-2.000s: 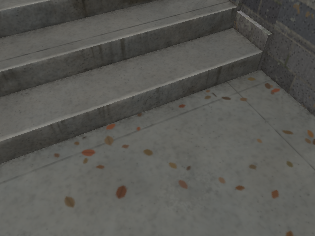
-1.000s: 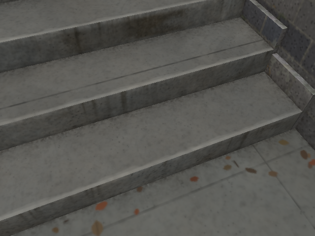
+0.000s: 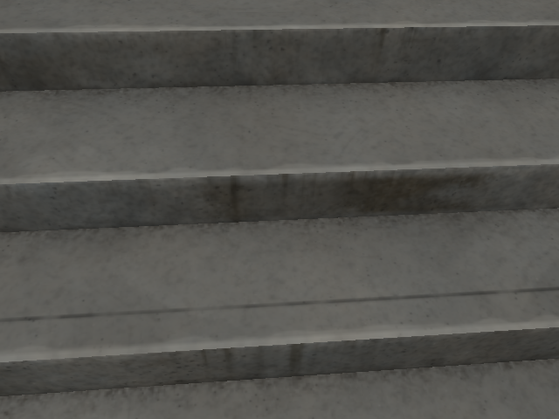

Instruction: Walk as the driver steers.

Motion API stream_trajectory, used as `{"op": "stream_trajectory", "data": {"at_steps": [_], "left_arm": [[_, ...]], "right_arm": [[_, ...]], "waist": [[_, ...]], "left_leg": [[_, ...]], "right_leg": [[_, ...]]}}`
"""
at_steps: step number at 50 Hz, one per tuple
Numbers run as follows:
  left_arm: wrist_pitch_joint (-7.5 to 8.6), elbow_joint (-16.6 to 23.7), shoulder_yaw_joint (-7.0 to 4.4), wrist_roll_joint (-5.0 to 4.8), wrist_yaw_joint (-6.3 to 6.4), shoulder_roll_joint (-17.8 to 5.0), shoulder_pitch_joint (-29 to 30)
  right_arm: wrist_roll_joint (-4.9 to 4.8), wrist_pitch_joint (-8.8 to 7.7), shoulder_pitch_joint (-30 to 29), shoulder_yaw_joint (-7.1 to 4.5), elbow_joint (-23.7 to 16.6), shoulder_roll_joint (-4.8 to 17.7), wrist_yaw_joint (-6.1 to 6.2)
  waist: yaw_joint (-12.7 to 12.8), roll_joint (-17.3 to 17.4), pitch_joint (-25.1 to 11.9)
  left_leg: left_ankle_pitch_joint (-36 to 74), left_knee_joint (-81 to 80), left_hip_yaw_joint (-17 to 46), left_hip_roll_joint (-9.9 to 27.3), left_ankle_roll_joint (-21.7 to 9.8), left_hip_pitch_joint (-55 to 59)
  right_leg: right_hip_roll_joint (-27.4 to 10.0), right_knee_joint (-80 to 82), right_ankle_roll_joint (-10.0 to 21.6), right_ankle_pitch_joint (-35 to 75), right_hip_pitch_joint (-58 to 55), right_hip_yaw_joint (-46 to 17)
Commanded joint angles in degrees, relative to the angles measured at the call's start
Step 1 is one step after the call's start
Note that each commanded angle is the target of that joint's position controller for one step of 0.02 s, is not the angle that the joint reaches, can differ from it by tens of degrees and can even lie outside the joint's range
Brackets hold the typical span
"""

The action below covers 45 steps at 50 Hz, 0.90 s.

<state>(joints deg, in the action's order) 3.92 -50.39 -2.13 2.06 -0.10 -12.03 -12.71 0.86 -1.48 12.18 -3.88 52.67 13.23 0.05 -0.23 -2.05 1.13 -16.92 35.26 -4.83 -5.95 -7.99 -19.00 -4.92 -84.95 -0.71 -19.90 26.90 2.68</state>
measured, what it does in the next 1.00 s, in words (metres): climbs: right foot 0.15 m higher, then left foot 0.15 m higher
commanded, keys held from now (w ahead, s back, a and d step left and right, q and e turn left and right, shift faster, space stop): w+q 0.18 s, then w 0.82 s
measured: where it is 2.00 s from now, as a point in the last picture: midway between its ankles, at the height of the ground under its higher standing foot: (196, 43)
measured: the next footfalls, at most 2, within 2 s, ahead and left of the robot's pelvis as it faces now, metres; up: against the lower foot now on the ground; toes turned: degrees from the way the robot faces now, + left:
right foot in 0.38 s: +0.38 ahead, -0.06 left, +0.15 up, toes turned +8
left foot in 0.90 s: +0.67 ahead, +0.20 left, +0.30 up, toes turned +15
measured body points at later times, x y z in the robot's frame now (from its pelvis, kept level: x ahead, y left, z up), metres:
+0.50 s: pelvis +0.26 -0.01 +0.10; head +0.29 +0.00 +0.55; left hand +0.32 +0.24 -0.03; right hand +0.37 -0.25 -0.04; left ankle +0.15 +0.12 -0.42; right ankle +0.34 -0.07 -0.57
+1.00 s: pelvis +0.57 +0.09 +0.23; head +0.58 +0.09 +0.68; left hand +0.47 +0.29 +0.08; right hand +0.83 -0.05 +0.15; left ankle +0.63 +0.19 -0.42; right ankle +0.39 -0.08 -0.41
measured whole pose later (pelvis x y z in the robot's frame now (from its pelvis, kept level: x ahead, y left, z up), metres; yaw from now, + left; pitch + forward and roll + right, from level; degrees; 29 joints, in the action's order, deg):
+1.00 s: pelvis +0.57 +0.09 +0.23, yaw +12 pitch +8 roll +4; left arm 5.5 -62.0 -0.1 3.9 -8.3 -11.0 -26.9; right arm 3.2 -0.7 -1.5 2.9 41.9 8.3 -4.0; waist -1.1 -4.2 -7.7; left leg -23.3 61.4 -8.6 -2.9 -5.2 -46.8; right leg 0.3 -63.2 6.9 -1.6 18.2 -8.2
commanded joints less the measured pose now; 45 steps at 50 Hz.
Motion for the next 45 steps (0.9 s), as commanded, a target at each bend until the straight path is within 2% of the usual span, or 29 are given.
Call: {"op": "stream_trajectory", "data": {"at_steps": [1, 3, 5, 9, 12, 14, 15, 16, 18, 19, 20, 21, 22, 23, 24, 25, 26, 27, 29, 30, 31, 33, 36, 38, 40, 41, 42, 43, 45], "left_arm": [[0.14, 7.16, -0.16, 1.51, -0.8, -2.55, 0.97], [-1.61, 9.6, 0.54, 1.73, -1.4, -1.1, 2.44], [-2.66, 14.33, 2.35, 1.23, -0.15, 3.2, 9.76], [-1.88, 23.64, 4.63, 1.7, 1.36, 3.96, 22.31], [-2.31, 28.58, 6.22, 1.68, 0.67, 4.73, 27.49], [-3.72, 29.69, 6.57, 2.02, 0.32, 4.82, 26.86], [-3.69, 27.37, 6.17, 0.98, 0.21, 3.69, 21.57], [-3.67, 23.86, 5.7, 0.07, 0.79, 3.06, 12.71], [-3.18, 18.22, 2.26, -0.94, 1.01, -3.35, -3.84], [-2.31, 15.65, 1.22, -0.33, 0.65, -5.52, -8.37], [-1.72, 11.71, -0.72, 1.5, 0.88, -10.5, -12.97], [-3.71, 9.49, -2.25, 0.13, 2.19, -13.54, -11.47], [-4.54, 10.75, 1.59, 2.55, -1.64, -5.47, -16.73], [-4.05, 6.3, 1.21, 2.15, -4.38, -3.76, -8.76], [-3.22, 3.74, 1.7, 2.03, -5.97, 1.33, -3.63], [-2.05, -0.16, 2.45, 2.01, -5.93, 4.93, -0.16], [-1.17, -2.35, 3.43, 2.74, -5.45, 7.57, 3.04], [0.03, -3.79, 4.48, 3.1, -5.31, 9.1, 4.14], [2.76, -2.91, 3.48, 3.45, -4.7, 5.19, 8.76], [3.9, -3.88, 3.58, 3.9, -3.68, 3.88, 4.76], [3.82, -6.72, 3.64, 4.67, -2.75, 3.19, -3.68], [2.47, -11.48, 3.98, 5.67, -2.54, 2.27, -19.16], [1.81, -14.44, 4.82, 7.22, -5.08, 0.6, -25.65], [1.59, -13.2, 5.09, 5.54, -6.78, 0.77, -22.41], [2.24, -11.46, 5.65, 3.58, -7.18, 2.32, -19.79], [2.72, -10.5, 5.47, 2.78, -7.45, -0.09, -15.35], [3.73, -10.12, 4.8, 1.57, -7.17, -4.02, -17.19], [4.29, -10.77, 3.85, 0.76, -7.02, -8.33, -19.6], [3.81, -11.95, 1.41, -0.5, -6.94, -12.89, -20.42]], "right_arm": [[-0.59, -0.22, 4.51, -0.38, -1.59, 4.8, 1.23], [-0.11, -1.26, 6.13, -0.14, -1.06, 5.67, 1.22], [0.69, -2.47, 12.44, -0.42, 0.45, 7.85, 0.87], [0.69, -3.29, 17.76, 1.2, 3.29, 6.17, 0.62], [-0.3, -2.85, 19.55, 1.86, 5.56, 5.86, 1.82], [-0.95, -1.91, 18.42, 1.43, 4.48, 7.02, 3.63], [-1.52, -1.96, 14.11, 1.89, 1.93, 5.54, 3.4], [-1.97, -2.43, 12.74, 1.43, 0.66, 6.39, 3.2], [-1.66, -3.77, 10.54, -1.3, 0.17, 12.91, 2.34], [-1.94, -4.47, 7.97, -2.5, -0.9, 14.35, 1.23], [-2.13, -5.57, 9.08, -1.79, -2.72, 7.81, -0.31], [1.22, -5.51, 11.94, -1.25, -5.0, 3.33, -2.47], [1.15, -2.59, 13.51, -1.54, 0.37, 3.19, -8.11], [-1.23, -1.87, 9.79, -1.31, -1.7, 3.92, -7.64], [0.16, -1.28, 11.68, -0.48, -1.67, 2.65, -6.54], [1.65, -1.02, 11.78, 1.49, -3.55, -1.25, -5.77], [1.72, -0.36, 13.34, 2.8, -4.0, -2.12, -5.15], [1.73, 0.27, 13.33, 3.49, -5.12, -1.46, -4.47], [0.22, -0.42, 7.33, 4.19, -9.45, -1.3, -4.0], [0.02, -0.69, 4.67, 4.22, -9.72, -1.13, -4.68], [0.15, -0.65, 0.87, 4.89, -10.74, -1.59, -5.26], [0.7, -0.93, -7.77, 6.48, -12.93, -3.61, -3.59], [0.8, 0.04, -17.65, 6.92, -17.0, -1.7, -2.29], [1.57, 2.39, -22.15, 7.27, -18.18, -2.25, -2.84], [2.85, 3.99, -24.78, 7.99, -18.63, -5.29, -4.01], [2.84, 4.83, -24.06, 8.57, -19.62, -5.78, -5.23], [2.5, 4.97, -26.79, 7.93, -20.55, -3.53, -6.13], [2.15, 5.0, -25.96, 7.51, -20.7, -2.2, -6.52], [1.66, 3.74, -18.76, 6.5, -18.82, -0.26, -6.0]], "waist": [[1.6, 1.1, 1.73], [2.26, 1.47, 0.58], [-1.23, 5.78, -1.01], [-2.84, 4.82, 2.59], [-3.33, 3.77, 3.06], [-3.16, 5.56, -1.72], [-0.19, 3.56, -4.55], [3.47, 8.37, -12.2], [11.39, 12.19, -22.24], [13.75, 8.79, -24.28], [11.97, -5.68, -22.89], [8.42, -18.47, -24.05], [13.08, -11.63, 1.55], [5.83, 0.2, 6.9], [2.45, 8.83, 1.61], [-1.11, 9.12, -1.28], [-4.18, 5.55, -3.28], [-6.31, 6.31, -3.33], [-8.37, 4.91, -3.73], [-6.77, 0.01, -4.81], [-3.23, -2.74, -4.95], [3.07, -3.17, -1.85], [4.79, -2.21, -1.69], [3.12, -2.45, -0.28], [1.21, -4.5, -0.38], [-2.28, -5.32, -2.78], [-2.38, -5.92, -5.44], [-3.16, -8.74, -6.35], [-5.67, -10.5, -7.54]], "left_leg": [[8.32, -19.32, 25.85, 15.92, -9.26, 8.2], [15.47, -17.27, 22.89, 13.27, -7.75, 4.87], [20.35, -17.52, 27.07, 15.78, -8.94, 10.11], [1.97, -20.44, 29.52, 15.18, -7.08, 14.07], [5.6, -25.92, 26.39, 12.4, -5.43, 11.53], [28.8, -34.08, 22.78, 14.24, -6.88, 12.06], [49.96, -31.96, 15.26, 11.66, -5.21, 10.16], [85.36, -25.13, 10.96, 11.54, -4.61, 8.94], [106.52, -6.28, 13.34, 17.96, -3.42, 20.56], [101.26, 6.9, 11.31, 16.07, -2.81, 21.13], [61.01, 29.28, 11.87, 6.42, 0.2, 5.61], [6.45, 56.31, 13.98, -6.33, 2.46, -11.55], [18.99, 83.08, 34.67, -8.28, -1.99, -39.0], [23.46, 86.46, 32.88, -6.48, -5.13, -47.66], [23.51, 85.91, 31.32, -5.2, -7.72, -46.51], [22.85, 85.96, 30.34, -3.32, -9.07, -47.97], [24.83, 89.5, 28.27, -1.15, -9.43, -50.96], [24.43, 87.86, 25.29, 0.75, -8.63, -53.26], [19.97, 72.87, 14.18, 4.21, -5.95, -42.95], [17.92, 76.8, 8.52, 5.09, -3.83, -41.04], [14.39, 83.02, 6.85, 5.26, -2.38, -46.7], [7.41, 88.37, 11.62, 4.34, -3.66, -66.53], [13.34, 71.54, 9.46, 7.03, -4.88, -76.63], [13.77, 63.69, 1.94, 11.92, -3.27, -70.54], [11.06, 58.64, -1.61, 12.06, -2.8, -53.86], [12.13, 53.87, -4.67, 10.02, -3.61, -36.85], [7.69, 49.15, -7.34, 6.32, -1.49, -27.74], [3.27, 41.98, -8.07, 3.82, 0.13, -26.08], [-1.47, 21.48, -7.54, 0.44, 0.43, -24.05]], "right_leg": [[-0.86, -11.42, -0.25, 3.17, 24.15, -2.48], [-0.27, -14.79, -0.77, 4.15, 26.72, -1.07], [2.04, -34.36, -0.07, -1.96, 40.1, 2.46], [0.98, -38.24, 2.86, -8.96, 58.47, 0.43], [1.58, -22.22, 2.59, -8.24, 53.66, 3.75], [1.74, -6.18, 3.3, -7.22, 35.74, 5.57], [3.25, 6.24, 4.42, -4.21, 20.88, 7.54], [8.1, 10.16, 5.6, -0.88, 3.71, 9.36], [8.9, 19.19, 7.78, -1.64, -7.58, 3.64], [9.44, 30.84, 8.84, -2.04, -13.43, 1.59], [-2.85, 44.84, 15.8, -2.84, -22.21, -24.02], [-13.12, 65.83, 22.65, -1.2, -23.71, -60.03], [-11.28, 68.14, 24.08, -22.36, -13.49, -67.05], [-10.88, 64.93, 22.17, -20.7, -7.51, -54.09], [-10.53, 64.67, 22.94, -11.42, -6.71, -45.68], [-9.5, 64.97, 20.87, -9.36, -5.12, -37.23], [-7.43, 64.81, 17.21, -6.06, -3.31, -29.57], [-5.45, 65.1, 14.55, -1.14, -2.11, -21.4], [1.33, 67.58, 10.88, 3.43, 9.99, -2.81], [2.95, 68.75, 11.17, 5.99, 11.19, -0.25], [1.56, 69.14, 11.93, 7.58, 5.33, -2.44], [-3.0, 68.33, 13.16, 8.09, -13.87, -10.65], [-5.78, 70.31, 14.04, 5.82, -27.16, -13.32], [-9.05, 77.71, 15.39, 8.35, -21.86, -11.69], [-9.13, 80.81, 14.75, 24.9, -13.38, -7.09], [-8.59, 80.94, 15.83, 44.34, -3.43, -2.65], [-9.06, 79.32, 17.61, 66.09, -3.54, -2.35], [-9.75, 76.02, 17.72, 83.42, -12.27, -1.89], [-11.45, 66.58, 15.02, 100.29, -32.27, -1.37]]}}
Over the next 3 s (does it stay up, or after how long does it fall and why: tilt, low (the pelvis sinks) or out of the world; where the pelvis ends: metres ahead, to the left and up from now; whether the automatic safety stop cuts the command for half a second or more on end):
stays up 1.68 0.16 0.78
